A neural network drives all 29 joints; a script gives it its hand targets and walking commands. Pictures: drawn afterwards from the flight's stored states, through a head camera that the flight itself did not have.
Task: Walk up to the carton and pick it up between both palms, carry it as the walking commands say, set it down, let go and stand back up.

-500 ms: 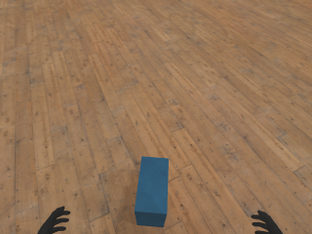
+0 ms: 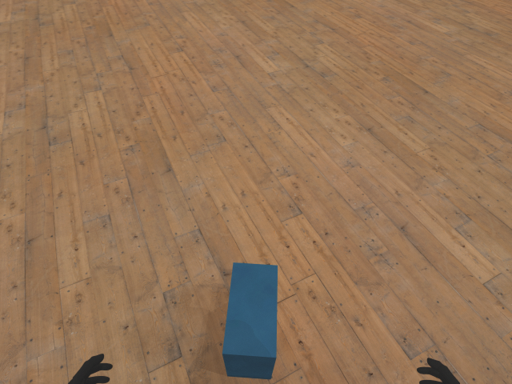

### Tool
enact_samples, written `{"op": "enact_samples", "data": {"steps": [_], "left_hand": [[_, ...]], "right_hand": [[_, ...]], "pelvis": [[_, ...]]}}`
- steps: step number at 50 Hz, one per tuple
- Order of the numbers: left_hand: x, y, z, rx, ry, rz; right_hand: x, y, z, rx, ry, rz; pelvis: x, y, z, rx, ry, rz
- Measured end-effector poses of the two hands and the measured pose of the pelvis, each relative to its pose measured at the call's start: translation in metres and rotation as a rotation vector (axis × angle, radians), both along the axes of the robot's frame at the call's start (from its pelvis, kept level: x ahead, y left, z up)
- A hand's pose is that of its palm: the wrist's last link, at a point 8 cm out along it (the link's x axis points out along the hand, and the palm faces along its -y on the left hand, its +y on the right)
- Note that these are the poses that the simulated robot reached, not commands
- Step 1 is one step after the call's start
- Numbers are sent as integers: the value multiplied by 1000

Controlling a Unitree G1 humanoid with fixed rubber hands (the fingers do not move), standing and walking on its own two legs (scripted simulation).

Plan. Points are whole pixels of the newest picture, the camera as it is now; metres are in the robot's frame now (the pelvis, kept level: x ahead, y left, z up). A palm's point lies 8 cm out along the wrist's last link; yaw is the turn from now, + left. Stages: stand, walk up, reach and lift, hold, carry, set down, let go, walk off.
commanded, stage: stand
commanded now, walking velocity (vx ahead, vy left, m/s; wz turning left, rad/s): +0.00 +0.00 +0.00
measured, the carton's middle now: (252, 321) +0.43 +0.03 -0.63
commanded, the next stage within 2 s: none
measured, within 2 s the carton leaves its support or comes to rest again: neither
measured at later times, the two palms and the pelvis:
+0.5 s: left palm out of the picture +0.07 +0.30 -0.10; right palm out of the picture +0.08 -0.31 -0.09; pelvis -0.02 +0.00 +0.01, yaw +0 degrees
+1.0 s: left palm out of the picture +0.06 +0.30 -0.10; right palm out of the picture +0.07 -0.31 -0.09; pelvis -0.03 +0.00 +0.01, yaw +0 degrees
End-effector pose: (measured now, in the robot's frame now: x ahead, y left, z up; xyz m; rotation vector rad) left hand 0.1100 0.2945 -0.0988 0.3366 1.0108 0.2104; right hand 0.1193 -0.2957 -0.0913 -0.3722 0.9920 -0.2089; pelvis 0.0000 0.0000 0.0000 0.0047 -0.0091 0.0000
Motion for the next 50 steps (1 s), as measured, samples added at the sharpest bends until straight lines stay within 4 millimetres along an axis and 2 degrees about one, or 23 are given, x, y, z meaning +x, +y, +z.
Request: {"op": "enact_samples", "data": {"steps": [28, 50], "left_hand": [[-41, 5, -1, 6, 73, 16], [-51, 10, -2, 12, 101, 19]], "right_hand": [[-44, -13, -2, -5, 77, -35], [-53, -17, -2, -10, 106, -39]], "pelvis": [[-23, -3, 6, -4, -24, -3], [-29, -3, 7, -5, -29, -1]]}}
